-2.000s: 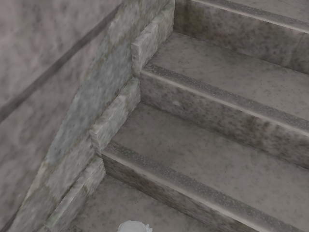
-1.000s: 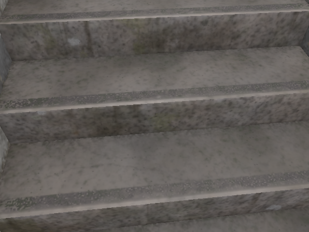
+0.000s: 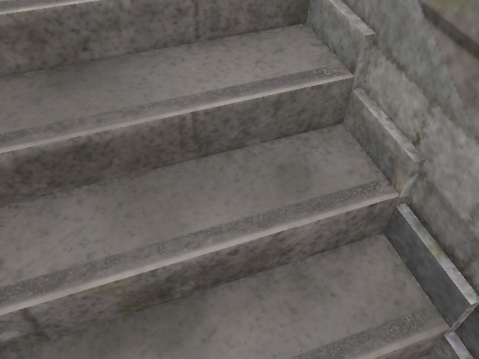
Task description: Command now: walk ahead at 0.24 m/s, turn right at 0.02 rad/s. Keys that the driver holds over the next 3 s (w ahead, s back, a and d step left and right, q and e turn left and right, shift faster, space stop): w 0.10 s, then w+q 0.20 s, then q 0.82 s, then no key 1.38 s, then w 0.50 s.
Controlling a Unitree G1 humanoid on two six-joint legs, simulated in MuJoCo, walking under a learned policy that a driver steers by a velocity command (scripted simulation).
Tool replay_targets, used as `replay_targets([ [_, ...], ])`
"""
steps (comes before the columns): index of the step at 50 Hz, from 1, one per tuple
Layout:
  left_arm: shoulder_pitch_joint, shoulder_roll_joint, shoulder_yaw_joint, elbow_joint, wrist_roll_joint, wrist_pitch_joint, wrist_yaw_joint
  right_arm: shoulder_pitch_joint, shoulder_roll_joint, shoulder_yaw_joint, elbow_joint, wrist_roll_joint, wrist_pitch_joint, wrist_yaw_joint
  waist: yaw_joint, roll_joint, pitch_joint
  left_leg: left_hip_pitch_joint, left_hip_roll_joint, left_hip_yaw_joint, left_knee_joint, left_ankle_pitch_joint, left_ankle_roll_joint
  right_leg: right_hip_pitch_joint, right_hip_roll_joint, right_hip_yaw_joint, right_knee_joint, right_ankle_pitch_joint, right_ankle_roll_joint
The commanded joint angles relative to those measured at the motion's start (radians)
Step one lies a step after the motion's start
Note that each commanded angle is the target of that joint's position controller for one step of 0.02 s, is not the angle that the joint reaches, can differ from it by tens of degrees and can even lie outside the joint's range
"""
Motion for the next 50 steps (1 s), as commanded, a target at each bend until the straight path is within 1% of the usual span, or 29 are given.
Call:
replay_targets([
  [1,0.057,0.024,0.018,0.055,0.003,-0.043,0.006,0.032,0.064,0.026,-0.119,-0.017,0.015,-0.017,-0.042,-0.06,0.032,-0.203,0.028,-0.056,0.15,-0.002,0.019,0.081,-0.231,0.501,-0.589,-0.342,-0.119],
  [6,0.127,0.111,0.04,0.032,-0.015,-0.072,0.019,0.023,-0.044,-0.007,-0.114,0.013,0.007,0.013,-0.044,-0.037,-0.045,-0.119,0.067,0.036,-0.109,0.079,-0.038,0.191,-0.234,0.378,-0.764,-0.227,-0.161],
  [7,-0.165,0.074,0.013,-0.093,0.07,-0.06,-0.039,0.071,-0.079,0.002,-0.062,0.001,-0.003,0.098,-0.059,-0.016,-0.057,-0.011,0.05,0.012,0.071,0.198,-0.027,-0.048,-0.227,0.398,-0.784,-0.216,-0.19],
  [9,-0.279,0.178,0.035,-0.177,0.045,-0.058,-0.064,0.12,-0.119,-0.022,-0.041,-0.011,-0.015,0.14,-0.108,-0.029,-0.074,0.133,0.041,0.016,-0.064,0.233,-0.021,-0.087,-0.197,0.218,-0.756,-0.146,-0.171],
  [10,-0.214,0.193,0.043,-0.165,0.024,-0.067,-0.064,0.091,-0.125,-0.029,-0.043,-0.014,-0.025,0.14,-0.065,-0.016,-0.053,0.153,0.057,0.037,-0.242,0.206,-0.039,-0.001,-0.182,0.157,-0.742,-0.098,-0.157],
  [12,-0.055,0.208,0.049,-0.116,0.015,-0.067,-0.061,-0.001,-0.113,-0.019,-0.09,0.001,-0.023,0.114,0.018,-0.1,-0.05,0.184,0.07,0.03,-0.599,0.031,-0.083,0.259,-0.23,0.179,-0.748,0.021,-0.169],
  [13,0.019,0.207,0.054,-0.092,0.013,-0.068,-0.074,-0.026,-0.082,-0.007,-0.1,-0.012,-0.016,0.099,0.049,-0.109,-0.028,0.172,0.074,0.023,-0.75,-0.058,-0.106,0.375,-0.264,0.207,-0.713,0.063,-0.181],
  [16,0.066,0.187,0.04,-0.089,-0.029,-0.043,-0.084,-0.023,-0.062,-0.004,-0.116,-0.005,-0.015,0.064,0.06,-0.07,-0.034,0.221,0.033,0.107,-1.133,-0.014,-0.076,0.568,-0.319,0.225,-0.594,0.161,-0.185],
  [18,0.102,0.071,0.007,-0.082,0.002,-0.03,-0.095,0.033,-0.093,-0.025,-0.091,0.005,-0.07,0.042,0.073,0.085,-0.133,0.466,0.065,-0.021,-1.188,0.448,0.069,0.452,-0.186,0.054,-0.288,0.33,-0.037],
  [19,-0.025,0.031,-0.009,-0.202,0.008,-0.051,-0.082,0.065,-0.2,-0.045,-0.093,0.033,-0.086,0.033,0.06,0.25,-0.18,0.593,0.218,-0.344,-1.151,0.668,0.294,0.182,-0.037,-0.03,-0.132,0.138,0.036],
  [20,-0.179,0.071,0.001,-0.212,0.0,-0.058,-0.069,0.154,-0.169,-0.044,-0.072,0.008,-0.085,0.047,-0.047,0.249,-0.087,0.7,0.277,-0.44,-1.22,0.779,0.36,-0.087,0.022,0.006,0.047,-0.081,0.078],
  [22,-0.257,0.079,0.008,-0.217,0.001,-0.051,-0.071,0.245,-0.123,-0.026,-0.024,-0.029,-0.079,0.082,-0.085,0.157,-0.081,0.723,0.291,-0.375,-1.183,0.955,0.322,-0.28,-0.004,0.12,0.536,-0.225,0.065],
  [24,-0.285,0.094,0.014,-0.246,0.011,-0.053,-0.065,0.217,-0.122,-0.018,-0.006,-0.011,-0.061,0.084,-0.068,0.079,-0.075,0.722,0.31,-0.358,-1.144,0.956,0.297,-0.477,-0.001,0.183,0.836,-0.234,0.027],
  [27,-0.29,0.037,-0.024,-0.288,0.016,-0.049,-0.054,0.233,-0.034,0.023,0.036,-0.041,-0.033,0.064,-0.054,0.085,-0.13,0.668,0.239,-0.337,-1.143,0.721,0.236,-0.66,0.023,0.185,1.126,-0.204,-0.029],
  [30,-0.343,-0.008,-0.071,-0.335,0.009,-0.05,-0.061,0.261,-0.006,0.035,0.093,-0.083,-0.039,0.052,-0.07,0.024,-0.056,0.638,0.225,-0.323,-1.166,0.533,0.185,-0.867,-0.014,0.216,1.12,-0.195,-0.056],
  [32,-0.401,-0.012,-0.086,-0.382,0.002,-0.048,-0.061,0.217,-0.015,0.032,0.106,-0.081,-0.049,0.03,-0.054,0.05,-0.029,0.548,0.222,-0.329,-1.216,0.489,0.167,-0.885,-0.038,0.223,1.071,-0.223,-0.062],
  [34,-0.523,-0.004,-0.087,-0.452,0.024,-0.019,-0.049,0.179,-0.051,0.024,0.089,-0.065,-0.057,0.047,-0.018,-0.006,-0.074,0.321,0.175,-0.328,-1.294,0.415,0.127,-0.648,-0.115,0.159,0.68,0.004,-0.058],
  [35,-0.652,-0.04,-0.115,-0.506,0.029,0.025,-0.062,0.085,-0.097,0.004,0.061,-0.019,-0.048,0.086,0.018,0.009,-0.005,0.008,0.182,-0.291,-1.539,0.323,0.142,-0.31,-0.094,0.063,0.423,-0.286,-0.026],
  [36,-0.691,-0.042,-0.116,-0.499,0.023,0.051,-0.07,0.112,-0.122,-0.006,0.057,0.004,-0.06,0.099,0.0,0.087,-0.026,-0.064,0.197,-0.334,-1.565,0.329,0.144,-0.163,-0.077,0.036,0.396,-0.255,0.002],
  [37,-0.529,-0.037,-0.11,-0.425,0.008,0.042,-0.093,0.041,-0.181,-0.02,0.021,0.024,-0.067,0.111,0.06,0.196,-0.062,0.002,0.23,-0.294,-1.501,0.63,0.149,-0.045,-0.034,0.023,0.463,-0.036,0.009],
  [39,-0.219,0.129,-0.036,-0.282,-0.051,0.006,-0.07,-0.033,-0.225,-0.044,-0.059,0.014,-0.091,0.105,0.123,0.077,-0.29,0.281,0.145,-0.16,-1.218,1.312,0.075,0.196,0.088,0.047,0.162,0.108,-0.013],
  [40,-0.009,0.178,-0.017,-0.257,-0.017,-0.017,-0.032,-0.015,-0.102,-0.032,-0.095,-0.007,-0.094,0.098,0.15,-0.105,-0.496,0.053,0.009,-0.177,-0.871,0.942,-0.002,0.616,-0.098,0.459,-0.046,0.415,-0.174],
  [41,0.221,0.271,-0.004,-0.237,0.019,-0.024,-0.028,0.125,-0.007,-0.012,-0.106,-0.022,-0.072,0.103,0.147,-0.412,-0.714,-0.128,-0.15,-0.202,-0.564,-0.055,-0.051,0.851,-0.428,1.006,-0.356,0.5,-0.341],
  [42,0.304,0.279,0.009,-0.182,0.047,-0.05,-0.028,0.027,-0.049,-0.052,-0.076,0.016,-0.038,0.107,0.214,-0.346,-0.485,-0.247,-0.13,-0.314,-0.027,0.015,-0.062,0.607,-0.456,1.201,-0.519,0.091,-0.318],
  [43,0.175,0.271,0.01,-0.153,0.014,-0.079,-0.022,-0.038,-0.032,-0.055,-0.072,0.019,-0.029,0.099,0.158,-0.299,-0.256,-0.343,-0.068,-0.28,0.096,0.128,-0.043,0.369,-0.39,1.071,-0.585,-0.326,-0.236],
  [44,-0.03,0.165,-0.017,-0.127,-0.023,-0.09,-0.025,0.004,0.006,-0.038,-0.051,0.012,-0.029,0.076,0.035,-0.221,-0.136,-0.349,-0.025,-0.205,0.147,0.198,-0.028,0.174,-0.332,0.857,-0.555,-0.461,-0.177],
  [46,-0.187,-0.053,-0.064,-0.107,-0.013,-0.094,-0.04,0.018,0.028,-0.014,-0.004,-0.025,-0.002,0.057,-0.065,0.059,-0.141,-0.247,0.058,-0.119,0.123,0.205,-0.003,0.011,-0.297,0.551,-0.509,-0.228,-0.129],
  [47,-0.238,-0.115,-0.077,-0.106,-0.019,-0.1,-0.03,0.02,0.034,-0.006,0.008,-0.022,0.014,0.063,-0.097,0.007,-0.156,-0.221,0.084,-0.116,0.13,0.186,0.0,-0.01,-0.282,0.49,-0.539,-0.114,-0.115],
  [50,-0.19,-0.03,-0.06,-0.085,-0.005,-0.127,-0.005,-0.097,-0.043,-0.001,-0.029,0.006,0.004,0.1,-0.066,0.04,-0.215,-0.205,0.088,-0.084,0.05,0.209,-0.017,0.055,-0.225,0.21,-0.529,0.108,-0.099],
])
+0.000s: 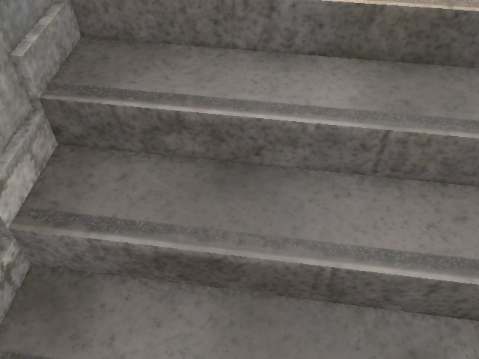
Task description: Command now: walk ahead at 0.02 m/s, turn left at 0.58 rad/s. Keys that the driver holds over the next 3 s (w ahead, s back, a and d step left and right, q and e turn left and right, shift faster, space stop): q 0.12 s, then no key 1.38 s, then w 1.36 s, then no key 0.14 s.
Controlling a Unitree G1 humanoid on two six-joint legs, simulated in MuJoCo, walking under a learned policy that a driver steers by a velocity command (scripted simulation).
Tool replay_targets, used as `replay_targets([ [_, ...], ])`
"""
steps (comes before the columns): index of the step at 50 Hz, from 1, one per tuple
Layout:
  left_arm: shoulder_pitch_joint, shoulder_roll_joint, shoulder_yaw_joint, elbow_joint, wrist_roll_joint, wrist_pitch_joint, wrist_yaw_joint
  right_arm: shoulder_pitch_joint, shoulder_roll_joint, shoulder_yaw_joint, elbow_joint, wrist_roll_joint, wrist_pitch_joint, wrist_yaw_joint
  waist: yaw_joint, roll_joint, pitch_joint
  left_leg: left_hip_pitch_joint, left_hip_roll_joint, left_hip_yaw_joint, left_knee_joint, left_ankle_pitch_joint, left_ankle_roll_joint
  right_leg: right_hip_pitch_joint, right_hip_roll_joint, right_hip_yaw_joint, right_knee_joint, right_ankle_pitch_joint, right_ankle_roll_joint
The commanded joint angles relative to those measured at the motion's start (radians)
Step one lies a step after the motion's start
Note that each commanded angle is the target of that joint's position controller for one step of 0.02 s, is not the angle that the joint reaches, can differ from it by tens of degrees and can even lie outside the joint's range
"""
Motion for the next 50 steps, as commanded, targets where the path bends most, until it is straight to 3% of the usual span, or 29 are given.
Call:
replay_targets([
  [1,-0.166,-0.048,-0.028,-0.094,0.006,-0.062,0.008,0.039,0.0,0.028,-0.052,0.008,-0.003,0.014,-0.085,-0.02,-0.091,0.047,0.068,-0.01,-0.066,-0.022,-0.023,0.14,-0.197,0.239,-0.483,0.089,-0.117],
  [2,-0.157,0.016,-0.008,-0.091,0.007,-0.065,0.021,-0.021,-0.029,0.028,-0.08,0.011,-0.004,0.014,-0.066,-0.061,-0.076,0.034,0.089,-0.009,-0.083,-0.023,-0.031,0.181,-0.222,0.229,-0.504,0.088,-0.123],
  [3,-0.157,0.057,0.001,-0.112,0.008,-0.058,0.024,-0.043,-0.05,0.031,-0.085,0.0,0.0,0.015,-0.052,-0.064,-0.087,0.018,0.084,-0.02,-0.048,-0.028,-0.038,0.206,-0.237,0.243,-0.517,0.065,-0.138],
  [4,-0.136,0.082,0.008,-0.127,0.014,-0.058,0.016,-0.08,-0.018,0.045,-0.118,-0.005,0.015,0.022,-0.034,-0.073,-0.069,0.006,0.103,0.04,-0.127,-0.116,-0.036,0.275,-0.256,0.188,-0.566,0.097,-0.151],
  [5,-0.09,0.093,0.017,-0.098,0.026,-0.055,0.008,-0.134,0.011,0.062,-0.154,0.002,0.027,0.023,-0.024,-0.05,-0.045,-0.019,0.15,0.027,-0.298,-0.22,-0.04,0.365,-0.3,0.204,-0.63,0.085,-0.134],
  [7,-0.005,0.111,0.028,-0.07,0.016,-0.05,0.017,-0.169,0.038,0.077,-0.169,-0.01,0.042,0.019,0.015,-0.039,-0.03,0.063,0.168,0.076,-0.527,-0.273,-0.048,0.418,-0.281,0.189,-0.654,-0.004,-0.115],
  [8,-0.036,0.113,0.03,-0.092,-0.006,-0.06,0.011,-0.167,0.041,0.071,-0.167,-0.023,0.045,0.03,0.013,-0.076,-0.017,0.17,0.145,0.142,-0.588,-0.313,-0.059,0.373,-0.249,0.138,-0.658,-0.025,-0.119],
  [9,-0.02,0.134,0.042,-0.116,-0.019,-0.071,0.005,-0.189,0.025,0.064,-0.167,-0.021,0.04,0.03,0.036,-0.066,-0.005,0.214,0.11,0.189,-0.655,-0.357,-0.084,0.401,-0.23,0.12,-0.648,-0.061,-0.123],
  [10,-0.023,0.145,0.048,-0.131,-0.008,-0.084,-0.001,-0.202,0.042,0.064,-0.174,-0.017,0.032,0.021,0.026,-0.113,0.033,0.252,0.126,0.162,-0.656,-0.34,-0.072,0.427,-0.273,0.135,-0.652,-0.051,-0.118],
  [12,-0.036,0.135,0.046,-0.165,-0.01,-0.079,-0.004,-0.179,0.031,0.053,-0.161,-0.015,0.028,0.014,0.006,-0.096,0.06,0.304,0.123,0.138,-0.816,-0.298,-0.045,0.478,-0.304,0.157,-0.64,-0.068,-0.118],
  [13,-0.092,0.105,0.028,-0.194,-0.01,-0.063,-0.011,-0.15,0.039,0.05,-0.157,-0.011,0.023,0.016,-0.032,-0.053,0.054,0.401,0.113,0.145,-0.979,-0.221,-0.029,0.459,-0.279,0.135,-0.6,-0.102,-0.091],
  [14,-0.145,0.063,0.012,-0.205,-0.031,-0.041,-0.034,-0.104,0.034,0.036,-0.119,0.006,0.007,0.023,-0.085,-0.038,0.055,0.553,0.094,0.169,-1.197,-0.081,-0.019,0.397,-0.232,0.093,-0.514,-0.128,-0.039],
  [15,-0.053,0.019,0.0,-0.188,-0.052,-0.03,-0.054,-0.059,-0.006,0.012,-0.08,0.009,-0.014,0.026,-0.055,-0.044,0.018,0.725,0.056,0.183,-1.208,0.044,0.011,0.327,-0.172,0.052,-0.427,-0.085,0.011],
  [16,0.072,-0.033,-0.005,-0.182,-0.054,-0.031,-0.07,-0.076,-0.069,-0.009,-0.078,-0.009,-0.027,0.023,-0.006,0.048,0.024,0.727,0.136,0.064,-1.217,0.309,0.091,0.317,-0.087,-0.013,-0.341,-0.072,0.073],
  [17,0.032,0.025,0.007,-0.262,-0.035,-0.047,-0.05,-0.056,-0.162,-0.039,-0.09,0.031,-0.022,0.008,-0.042,0.182,-0.026,0.728,0.219,-0.145,-1.27,0.125,0.197,0.234,-0.005,-0.003,-0.256,-0.115,0.123],
  [18,-0.02,0.049,0.014,-0.272,-0.034,-0.048,-0.047,-0.096,-0.139,-0.036,-0.099,0.033,-0.026,0.005,-0.054,0.124,-0.013,0.726,0.224,-0.153,-1.282,-0.072,0.175,0.218,-0.017,0.059,-0.22,-0.079,0.141],
  [19,-0.021,0.043,0.013,-0.265,-0.036,-0.046,-0.043,-0.183,-0.098,-0.027,-0.104,0.041,-0.035,0.008,-0.027,0.101,0.005,0.661,0.194,-0.085,-1.264,-0.177,0.115,0.229,-0.028,0.087,-0.215,-0.037,0.131],
  [20,0.01,0.038,0.013,-0.257,-0.038,-0.043,-0.042,-0.228,-0.037,-0.007,-0.121,0.045,-0.035,0.01,-0.012,0.089,0.004,0.632,0.179,-0.081,-1.262,-0.248,0.081,0.26,-0.033,0.108,-0.235,-0.008,0.125],
  [22,0.055,0.009,-0.003,-0.246,-0.047,-0.045,-0.057,-0.272,0.03,0.019,-0.127,0.054,-0.024,0.035,0.016,0.007,0.025,0.509,0.161,-0.077,-1.254,-0.313,0.036,0.39,-0.046,0.143,-0.297,0.071,0.105],
  [24,0.022,0.031,0.0,-0.257,-0.051,-0.046,-0.075,-0.212,0.033,0.021,-0.102,0.03,-0.022,0.038,-0.023,-0.052,0.04,0.48,0.126,-0.022,-1.267,-0.285,0.031,0.411,-0.037,0.141,-0.311,0.057,0.068],
  [27,0.007,0.036,0.002,-0.272,-0.035,-0.036,-0.087,-0.175,0.005,0.017,-0.069,0.021,-0.03,0.03,-0.025,-0.032,0.023,0.521,0.077,0.045,-1.222,-0.145,0.021,0.435,-0.037,0.148,-0.324,0.096,0.077],
  [31,0.039,0.056,0.013,-0.277,-0.045,-0.033,-0.065,-0.161,0.004,0.015,-0.062,0.018,-0.043,0.017,-0.021,-0.026,-0.019,0.553,0.068,0.096,-1.145,0.127,0.028,0.471,-0.043,0.155,-0.313,0.172,0.061],
  [36,0.092,0.036,0.014,-0.256,-0.036,-0.018,-0.08,-0.124,0.017,0.014,-0.058,0.018,-0.032,0.029,-0.019,-0.046,0.007,0.534,0.059,0.111,-1.149,0.088,0.016,0.48,-0.046,0.16,-0.321,0.156,0.058],
  [37,0.161,0.062,0.025,-0.213,0.008,0.016,-0.013,-0.012,0.06,0.038,-0.024,0.005,-0.012,-0.014,-0.01,-0.039,-0.005,0.658,0.074,0.125,-1.181,0.183,-0.058,0.484,-0.101,0.207,-0.451,0.285,0.061],
  [38,0.142,0.078,0.027,-0.199,0.014,0.032,0.016,0.008,0.06,0.035,-0.014,0.006,-0.004,-0.035,-0.039,-0.049,0.038,0.666,0.07,0.132,-1.202,0.18,-0.082,0.496,-0.094,0.21,-0.459,0.32,0.063],
  [39,0.122,0.082,0.028,-0.193,0.008,0.041,0.029,0.007,0.039,0.035,-0.021,0.002,0.005,-0.045,-0.04,-0.055,0.056,0.664,0.072,0.131,-1.217,0.199,-0.094,0.522,-0.089,0.209,-0.458,0.373,0.064],
  [42,0.134,0.078,0.028,-0.155,-0.002,0.054,0.03,0.03,0.011,0.033,-0.009,0.006,0.017,-0.056,-0.034,-0.067,0.042,0.695,0.081,0.137,-1.245,0.214,-0.085,0.59,-0.088,0.204,-0.478,0.44,0.056],
  [44,0.145,0.072,0.028,-0.125,-0.01,0.058,0.03,0.043,0.019,0.036,-0.004,0.004,0.023,-0.061,-0.037,-0.074,0.053,0.699,0.087,0.141,-1.267,0.175,-0.082,0.602,-0.094,0.207,-0.497,0.439,0.052],
  [50,0.182,0.07,0.024,-0.055,-0.008,0.075,0.047,0.113,0.017,0.044,0.032,-0.006,0.038,-0.074,-0.035,-0.058,0.11,0.692,0.094,0.153,-1.34,0.107,-0.077,0.603,-0.085,0.203,-0.543,0.309,0.054],
])
Over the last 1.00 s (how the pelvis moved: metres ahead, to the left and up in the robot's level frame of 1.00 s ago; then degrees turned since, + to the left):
0.30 0.01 0.17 25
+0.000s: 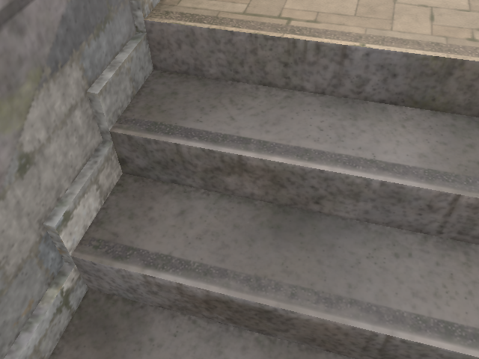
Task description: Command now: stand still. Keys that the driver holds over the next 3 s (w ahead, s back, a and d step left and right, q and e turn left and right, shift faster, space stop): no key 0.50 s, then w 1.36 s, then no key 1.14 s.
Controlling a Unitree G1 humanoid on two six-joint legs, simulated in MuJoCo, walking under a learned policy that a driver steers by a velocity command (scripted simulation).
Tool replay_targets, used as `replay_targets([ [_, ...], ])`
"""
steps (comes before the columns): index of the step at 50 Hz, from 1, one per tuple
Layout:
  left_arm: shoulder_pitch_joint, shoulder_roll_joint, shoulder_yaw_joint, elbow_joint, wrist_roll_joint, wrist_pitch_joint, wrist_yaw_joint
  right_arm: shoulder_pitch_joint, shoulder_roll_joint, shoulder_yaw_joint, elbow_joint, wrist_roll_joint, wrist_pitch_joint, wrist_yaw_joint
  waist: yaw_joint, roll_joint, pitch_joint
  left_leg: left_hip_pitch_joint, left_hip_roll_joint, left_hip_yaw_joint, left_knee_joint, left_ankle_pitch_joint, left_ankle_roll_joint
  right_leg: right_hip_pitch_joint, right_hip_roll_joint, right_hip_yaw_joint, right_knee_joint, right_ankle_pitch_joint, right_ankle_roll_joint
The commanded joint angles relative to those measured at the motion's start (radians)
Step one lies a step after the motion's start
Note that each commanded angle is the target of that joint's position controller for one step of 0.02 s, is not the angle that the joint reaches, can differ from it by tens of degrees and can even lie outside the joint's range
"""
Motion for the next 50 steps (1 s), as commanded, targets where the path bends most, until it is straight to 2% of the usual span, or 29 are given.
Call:
replay_targets([
  [1,0.04,0.082,0.014,-0.006,0.0,-0.002,0.01,0.032,-0.077,-0.009,-0.032,-0.002,-0.004,-0.01,0.002,-0.023,-0.008,-0.025,0.079,-0.049,-0.085,0.19,0.003,0.05,-0.088,0.085,-0.074,0.232,-0.019],
  [3,0.049,0.095,0.017,0.023,0.005,0.002,0.012,0.057,-0.071,-0.004,-0.027,-0.002,0.004,-0.019,-0.004,-0.009,0.005,-0.019,0.079,-0.04,-0.083,0.168,0.001,0.032,-0.097,0.089,-0.086,0.208,-0.02],
  [10,0.083,0.078,0.009,0.089,0.003,0.013,0.014,0.141,-0.087,0.005,-0.004,-0.006,0.011,-0.028,-0.004,-0.001,0.066,-0.042,0.08,-0.036,-0.112,0.117,0.004,0.0,-0.092,0.102,-0.118,0.074,-0.026],
  [17,0.12,0.057,0.003,0.134,-0.002,0.008,0.017,0.201,-0.075,0.016,0.009,0.001,0.012,-0.037,-0.005,-0.029,0.074,-0.035,0.083,-0.025,-0.114,0.112,0.001,-0.006,-0.089,0.117,-0.139,0.04,-0.032],
  [21,0.132,0.048,0.001,0.15,-0.003,0.008,0.017,0.223,-0.071,0.021,0.013,0.002,0.012,-0.039,-0.005,-0.029,0.076,-0.038,0.086,-0.02,-0.113,0.117,0.0,0.001,-0.088,0.121,-0.136,0.065,-0.034],
  [22,0.147,0.036,-0.004,0.149,0.005,0.007,0.012,0.244,-0.064,0.025,0.027,0.009,0.013,-0.039,-0.001,-0.02,0.075,-0.033,0.088,-0.027,-0.115,0.128,0.001,0.004,-0.087,0.12,-0.131,0.086,-0.037],
  [25,0.166,0.031,-0.011,0.156,-0.001,0.005,0.013,0.246,-0.063,0.033,0.027,0.007,0.018,-0.042,-0.002,-0.023,0.071,-0.029,0.094,-0.026,-0.105,0.149,0.007,0.013,-0.08,0.113,-0.116,0.169,-0.037],
  [27,0.181,0.043,-0.009,0.159,0.0,0.008,0.014,0.245,-0.058,0.036,0.029,0.006,0.021,-0.043,0.005,-0.037,0.063,-0.042,0.073,-0.008,-0.085,0.041,0.008,0.013,-0.077,0.136,-0.153,-0.022,-0.052],
  [29,0.231,0.094,0.014,0.161,-0.004,0.024,0.023,0.203,-0.074,0.024,0.011,0.006,0.019,-0.044,0.037,-0.112,0.096,-0.172,0.023,0.052,0.042,-0.144,0.001,0.033,-0.111,0.212,-0.195,-0.31,-0.114],
  [31,0.31,0.126,0.038,0.182,0.001,0.037,0.016,0.162,-0.062,0.028,-0.028,0.001,0.02,-0.03,0.066,-0.155,0.148,-0.291,-0.007,0.091,0.167,-0.222,0.008,0.022,-0.191,0.325,-0.252,-0.534,-0.179],
  [32,0.446,0.185,0.062,0.167,0.042,0.011,-0.043,0.107,-0.099,-0.007,0.007,-0.029,-0.005,0.036,0.142,-0.189,0.214,-0.563,0.012,0.038,0.297,-0.284,0.065,0.147,-0.347,0.462,-0.286,-0.647,-0.293],
  [33,0.379,0.104,0.054,0.185,0.003,0.021,-0.012,0.008,-0.068,0.011,-0.087,-0.001,0.004,0.009,0.133,-0.217,0.207,-0.482,0.035,0.03,0.428,-0.29,0.034,0.013,-0.31,0.46,-0.325,-0.515,-0.257],
  [34,0.398,0.101,0.025,0.136,0.061,-0.016,-0.045,0.074,-0.053,-0.005,-0.025,-0.042,-0.016,0.041,0.085,-0.185,0.156,-0.525,0.094,-0.101,0.575,-0.315,0.123,0.003,-0.428,0.519,-0.351,-0.52,-0.296],
  [35,0.242,0.095,0.021,0.083,0.064,-0.044,-0.051,0.098,-0.062,-0.011,-0.027,-0.035,-0.038,0.049,0.017,-0.132,0.145,-0.444,0.104,-0.13,0.596,-0.301,0.168,-0.09,-0.394,0.458,-0.358,-0.486,-0.269],
  [36,0.06,0.115,0.02,-0.003,0.05,-0.064,-0.048,0.169,-0.07,-0.026,-0.004,-0.027,-0.045,0.057,-0.054,-0.116,0.092,-0.287,0.069,-0.093,0.563,-0.292,0.185,-0.189,-0.304,0.329,-0.346,-0.425,-0.221],
  [37,-0.014,0.118,0.022,-0.035,0.03,-0.077,-0.047,0.182,-0.058,-0.034,-0.006,-0.023,-0.048,0.074,-0.074,-0.133,0.067,-0.19,0.04,-0.052,0.548,-0.273,0.174,-0.24,-0.246,0.244,-0.323,-0.324,-0.211],
  [38,-0.014,0.112,0.013,-0.033,0.018,-0.065,-0.04,0.163,-0.038,-0.035,-0.012,-0.031,-0.049,0.094,-0.082,-0.093,0.059,-0.136,0.015,-0.021,0.494,-0.271,0.16,-0.241,-0.223,0.193,-0.286,-0.314,-0.206],
  [39,0.018,0.121,0.016,-0.043,0.021,-0.054,-0.04,0.142,-0.019,-0.033,-0.012,-0.033,-0.046,0.106,-0.073,-0.083,0.076,-0.117,-0.003,0.0,0.391,-0.215,0.152,-0.233,-0.207,0.172,-0.253,-0.307,-0.214],
  [40,0.15,0.121,0.024,0.057,-0.023,-0.033,-0.018,0.154,0.006,-0.014,-0.051,0.021,-0.048,0.059,-0.044,-0.133,0.162,-0.175,-0.052,0.146,0.195,-0.14,0.125,-0.151,-0.145,0.159,-0.206,-0.29,-0.226],
  [41,0.202,0.106,0.019,0.071,-0.025,-0.019,-0.008,0.167,0.009,-0.005,-0.034,0.014,-0.053,0.035,-0.026,-0.102,0.196,-0.08,-0.086,0.177,0.081,-0.082,0.112,-0.183,-0.144,0.148,-0.111,-0.185,-0.225],
  [42,0.205,0.096,0.012,0.074,-0.009,-0.019,-0.008,0.261,-0.034,-0.02,0.0,0.026,-0.06,0.017,-0.061,-0.036,0.155,0.07,-0.109,0.148,0.014,-0.077,0.103,-0.231,-0.115,0.109,0.095,0.002,-0.22],
  [43,0.165,0.107,0.018,0.061,-0.014,-0.038,-0.016,0.41,-0.074,-0.03,0.032,0.025,-0.066,0.0,-0.128,0.051,0.048,0.277,0.011,-0.044,-0.036,-0.089,0.114,-0.354,-0.074,0.048,0.382,0.149,-0.193],
  [44,0.079,0.065,0.01,-0.01,-0.043,-0.053,-0.036,0.533,-0.189,-0.053,0.047,0.007,-0.051,-0.027,-0.17,0.281,-0.036,0.365,0.284,-0.542,-0.268,-0.311,0.154,-0.565,0.036,-0.004,0.707,-0.114,-0.119],
  [45,0.072,0.058,0.018,-0.034,-0.01,-0.063,-0.059,0.513,-0.21,-0.053,0.066,-0.009,-0.037,-0.038,-0.131,0.316,-0.019,0.31,0.368,-0.797,-0.341,-0.453,0.279,-0.69,0.046,0.131,1.013,-0.169,-0.099],
  [46,-0.034,0.028,0.012,-0.069,-0.005,-0.071,-0.069,0.428,-0.191,-0.049,0.058,-0.025,-0.039,-0.039,-0.098,0.172,0.092,0.256,0.375,-0.695,-0.337,-0.492,0.321,-0.839,-0.009,0.146,1.273,-0.101,-0.1],
  [47,-0.102,0.005,0.004,-0.094,-0.01,-0.079,-0.066,0.381,-0.17,-0.045,0.068,-0.026,-0.053,-0.03,-0.076,0.094,0.14,0.229,0.345,-0.558,-0.289,-0.349,0.321,-0.95,-0.027,0.129,1.481,-0.055,-0.112],
  [48,-0.144,-0.018,-0.002,-0.13,-0.002,-0.081,-0.064,0.357,-0.138,-0.033,0.072,-0.035,-0.062,-0.016,-0.059,0.035,0.124,0.234,0.306,-0.462,-0.253,-0.246,0.296,-1.047,-0.028,0.099,1.658,-0.063,-0.123],
  [49,-0.17,-0.051,-0.013,-0.157,0.021,-0.079,-0.072,0.38,-0.067,-0.01,0.093,-0.032,-0.072,-0.006,-0.044,0.008,0.104,0.234,0.274,-0.381,-0.209,-0.144,0.27,-1.122,-0.044,0.111,1.754,-0.058,-0.134],
  [50,-0.218,-0.081,-0.027,-0.197,0.018,-0.073,-0.076,0.376,-0.039,0.0,0.111,-0.035,-0.08,0.002,-0.036,0.002,0.104,0.223,0.262,-0.34,-0.185,-0.111,0.245,-1.221,-0.029,0.111,1.849,-0.096,-0.141],
])
Over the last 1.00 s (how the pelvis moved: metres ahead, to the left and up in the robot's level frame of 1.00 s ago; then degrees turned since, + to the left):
0.09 0.03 0.06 10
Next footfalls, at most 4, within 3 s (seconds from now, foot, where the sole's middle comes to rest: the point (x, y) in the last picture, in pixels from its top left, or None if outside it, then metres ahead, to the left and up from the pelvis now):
0.86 left None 0.11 0.14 -0.78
1.22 right None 0.42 -0.05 -0.62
1.66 left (220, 240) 0.71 0.09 -0.46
2.32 right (347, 146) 0.87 -0.23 -0.30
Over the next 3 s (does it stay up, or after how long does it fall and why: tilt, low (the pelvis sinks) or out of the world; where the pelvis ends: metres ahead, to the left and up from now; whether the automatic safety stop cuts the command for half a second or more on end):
stays up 0.83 -0.10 0.44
